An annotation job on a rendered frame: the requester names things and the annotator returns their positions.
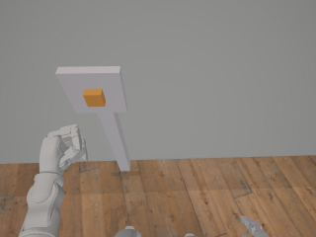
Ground panel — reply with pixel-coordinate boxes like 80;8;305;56
55;66;131;172

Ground right robot hand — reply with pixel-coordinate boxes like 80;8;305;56
240;215;270;237

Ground left robot hand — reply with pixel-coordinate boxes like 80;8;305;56
39;124;88;176

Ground robot left forearm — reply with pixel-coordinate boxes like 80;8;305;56
18;172;64;237

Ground left robot shin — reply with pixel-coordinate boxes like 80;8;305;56
125;226;135;230

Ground button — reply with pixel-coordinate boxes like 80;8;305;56
83;89;106;108

